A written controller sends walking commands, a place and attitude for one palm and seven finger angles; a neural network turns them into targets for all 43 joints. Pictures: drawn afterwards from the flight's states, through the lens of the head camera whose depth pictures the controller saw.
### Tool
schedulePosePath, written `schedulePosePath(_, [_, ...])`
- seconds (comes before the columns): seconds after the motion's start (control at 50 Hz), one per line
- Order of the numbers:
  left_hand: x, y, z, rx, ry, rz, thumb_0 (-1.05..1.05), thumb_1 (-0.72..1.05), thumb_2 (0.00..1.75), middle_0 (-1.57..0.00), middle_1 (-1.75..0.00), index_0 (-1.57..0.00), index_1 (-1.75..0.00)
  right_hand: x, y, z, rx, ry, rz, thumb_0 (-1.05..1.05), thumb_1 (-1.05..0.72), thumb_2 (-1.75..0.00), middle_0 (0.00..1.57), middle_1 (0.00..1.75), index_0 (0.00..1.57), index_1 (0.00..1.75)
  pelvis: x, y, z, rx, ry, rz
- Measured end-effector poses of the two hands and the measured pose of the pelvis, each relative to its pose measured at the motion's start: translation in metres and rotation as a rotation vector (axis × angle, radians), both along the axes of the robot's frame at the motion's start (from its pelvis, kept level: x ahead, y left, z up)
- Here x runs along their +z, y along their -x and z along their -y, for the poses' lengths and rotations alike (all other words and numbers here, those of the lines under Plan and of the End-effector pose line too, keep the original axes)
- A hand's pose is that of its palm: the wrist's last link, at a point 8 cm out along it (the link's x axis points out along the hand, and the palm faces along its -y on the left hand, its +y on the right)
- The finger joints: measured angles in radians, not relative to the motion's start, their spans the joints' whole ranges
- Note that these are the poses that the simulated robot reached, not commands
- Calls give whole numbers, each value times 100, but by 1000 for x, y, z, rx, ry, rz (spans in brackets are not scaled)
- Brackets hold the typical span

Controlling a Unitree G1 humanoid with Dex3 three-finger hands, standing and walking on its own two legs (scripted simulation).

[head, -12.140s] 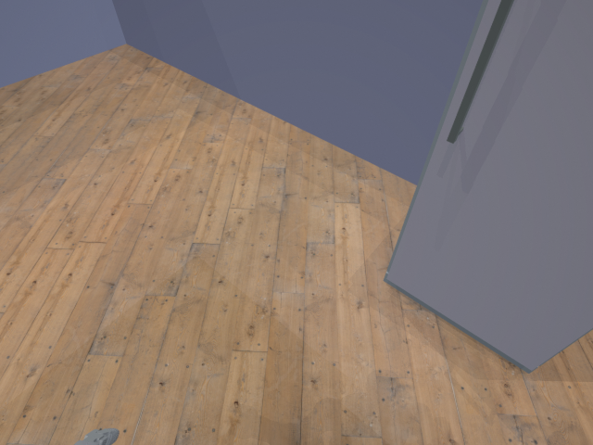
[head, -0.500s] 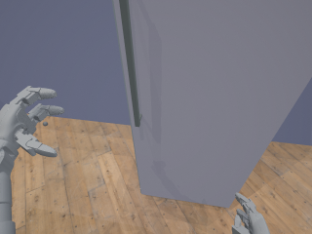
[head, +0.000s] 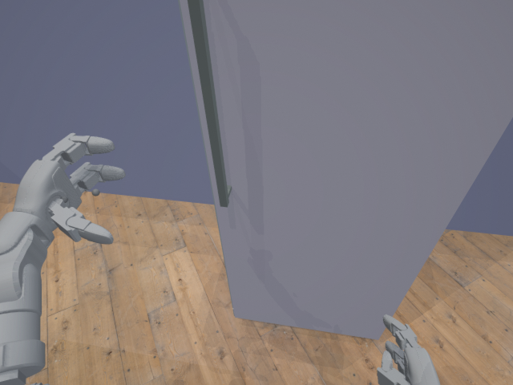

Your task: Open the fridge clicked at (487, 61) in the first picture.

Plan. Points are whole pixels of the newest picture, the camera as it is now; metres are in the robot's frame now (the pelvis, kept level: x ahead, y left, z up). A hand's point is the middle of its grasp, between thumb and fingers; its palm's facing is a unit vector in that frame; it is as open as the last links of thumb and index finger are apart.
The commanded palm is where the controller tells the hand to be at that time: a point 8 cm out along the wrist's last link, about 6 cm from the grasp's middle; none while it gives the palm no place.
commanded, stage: move the hooked fingers beside the handle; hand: left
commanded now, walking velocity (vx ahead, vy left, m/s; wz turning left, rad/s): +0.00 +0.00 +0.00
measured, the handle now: (214, 109) +0.50 +0.13 +0.21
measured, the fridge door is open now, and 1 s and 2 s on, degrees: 0 0 0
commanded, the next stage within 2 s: none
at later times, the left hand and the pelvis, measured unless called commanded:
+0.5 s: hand (123, 174) +0.35 +0.24 +0.19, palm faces -0.01 -1.00 -0.05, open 14.0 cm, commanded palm +0.33 +0.28 +0.18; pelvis +0.00 +0.00 +0.00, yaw -1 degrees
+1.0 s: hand (155, 155) +0.41 +0.22 +0.18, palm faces -0.02 -1.00 -0.02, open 14.0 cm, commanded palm +0.39 +0.26 +0.18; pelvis +0.01 +0.01 +0.00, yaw -2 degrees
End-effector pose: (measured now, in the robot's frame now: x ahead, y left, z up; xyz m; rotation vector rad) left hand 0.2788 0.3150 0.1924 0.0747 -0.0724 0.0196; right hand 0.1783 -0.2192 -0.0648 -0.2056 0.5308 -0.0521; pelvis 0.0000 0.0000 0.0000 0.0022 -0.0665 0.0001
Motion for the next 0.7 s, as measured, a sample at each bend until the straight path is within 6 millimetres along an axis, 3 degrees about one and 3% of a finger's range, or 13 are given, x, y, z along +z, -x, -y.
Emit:
schedulePosePath(0.32, [-6, -30, 5, -5, 20, -21, -1, -50, 30, -31, -120, -30, -120, -8, 20, 21, -69, 23, -59, 2, -90, -90, 20, 30, 20, 30, -1, -3, 1, -16, -3, -24])
schedulePosePath(0.7, [-7, -71, 32, -33, 39, -35, -1, -51, 30, -31, -120, -30, -120, -13, 27, 12, -92, 15, -99, 2, -90, -90, 20, 30, 20, 30, 0, -5, -5, -18, -3, -42])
